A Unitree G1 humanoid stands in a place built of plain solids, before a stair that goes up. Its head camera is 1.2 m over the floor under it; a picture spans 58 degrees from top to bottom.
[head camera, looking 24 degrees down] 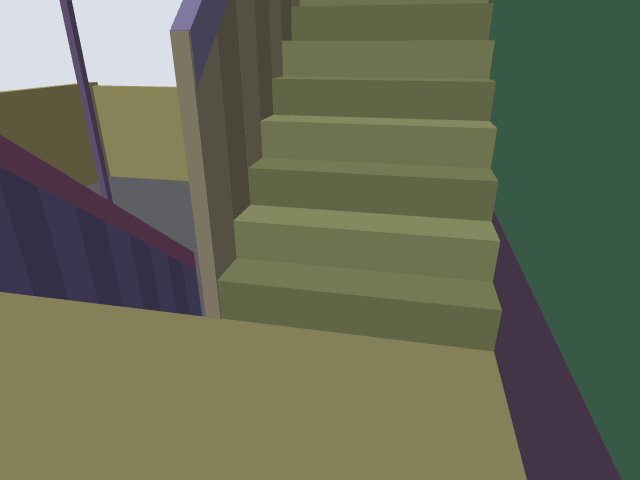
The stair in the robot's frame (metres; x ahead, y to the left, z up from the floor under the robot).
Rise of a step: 0.21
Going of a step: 0.24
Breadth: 1.25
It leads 11 degrees to the right of straight ahead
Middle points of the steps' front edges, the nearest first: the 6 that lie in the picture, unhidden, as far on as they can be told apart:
1.64 -0.14 0.21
1.88 -0.18 0.41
2.11 -0.23 0.62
2.35 -0.28 0.83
2.59 -0.33 1.03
2.83 -0.38 1.24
